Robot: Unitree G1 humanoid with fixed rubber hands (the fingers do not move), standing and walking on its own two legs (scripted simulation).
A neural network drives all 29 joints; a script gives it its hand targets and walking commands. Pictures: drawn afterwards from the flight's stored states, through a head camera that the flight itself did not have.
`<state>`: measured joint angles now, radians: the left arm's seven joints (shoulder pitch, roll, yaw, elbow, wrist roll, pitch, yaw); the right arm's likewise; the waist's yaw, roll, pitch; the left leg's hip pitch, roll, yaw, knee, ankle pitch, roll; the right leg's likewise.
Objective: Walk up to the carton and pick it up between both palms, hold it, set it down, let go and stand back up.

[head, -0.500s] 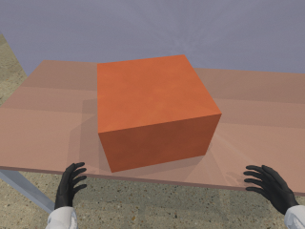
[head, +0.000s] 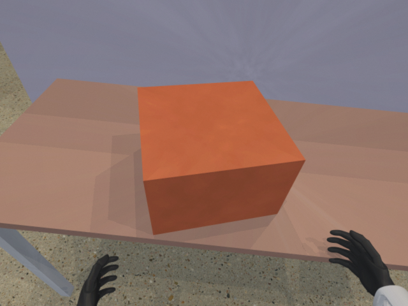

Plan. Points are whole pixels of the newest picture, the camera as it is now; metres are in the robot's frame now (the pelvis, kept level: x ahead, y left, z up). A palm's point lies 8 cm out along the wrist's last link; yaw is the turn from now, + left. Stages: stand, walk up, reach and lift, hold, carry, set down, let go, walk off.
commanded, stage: set down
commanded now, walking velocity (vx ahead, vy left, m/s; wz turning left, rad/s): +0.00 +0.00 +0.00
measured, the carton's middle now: (207, 150) +0.46 +0.00 +0.05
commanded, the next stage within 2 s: let go in 1.40 s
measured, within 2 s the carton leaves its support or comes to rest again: neither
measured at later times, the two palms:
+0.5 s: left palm out of the picture +0.16 +0.20 -0.10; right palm (365, 274) +0.19 -0.28 +0.02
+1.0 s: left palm out of the picture +0.16 +0.21 -0.10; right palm (361, 271) +0.20 -0.27 +0.02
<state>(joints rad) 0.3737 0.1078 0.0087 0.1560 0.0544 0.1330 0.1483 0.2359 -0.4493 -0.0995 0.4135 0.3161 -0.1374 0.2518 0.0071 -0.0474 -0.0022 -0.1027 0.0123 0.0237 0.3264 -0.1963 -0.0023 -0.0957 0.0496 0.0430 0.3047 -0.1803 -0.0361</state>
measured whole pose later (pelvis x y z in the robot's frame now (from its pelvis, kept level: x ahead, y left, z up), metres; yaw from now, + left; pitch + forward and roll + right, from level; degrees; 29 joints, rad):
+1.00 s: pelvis -0.02 +0.03 +0.00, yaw -4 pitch -6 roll -1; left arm 0.14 0.09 0.04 0.59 0.14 0.16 0.08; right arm -0.07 -0.38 -0.09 0.67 0.13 -0.08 0.12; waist -0.02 -0.06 0.06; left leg -0.05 0.01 0.08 0.39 -0.23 0.03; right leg -0.05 0.01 0.02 0.34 -0.18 -0.05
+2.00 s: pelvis -0.02 +0.00 -0.01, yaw -3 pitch -6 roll -1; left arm 0.16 0.14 0.06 0.63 0.05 0.07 0.01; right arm 0.03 -0.28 -0.09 0.49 0.04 -0.09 0.02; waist -0.02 -0.05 0.06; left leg -0.06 0.03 0.05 0.41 -0.24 0.00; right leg -0.07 0.03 -0.01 0.38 -0.20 -0.02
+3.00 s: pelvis -0.02 +0.01 -0.01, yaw -5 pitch -2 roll +0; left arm 0.22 0.23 0.02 0.72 0.01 0.00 -0.05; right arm 0.14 -0.32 -0.08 0.29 0.00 -0.12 -0.04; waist 0.01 0.03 0.00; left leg -0.22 0.02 0.07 0.54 -0.29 0.00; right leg -0.25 0.02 0.03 0.54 -0.26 -0.01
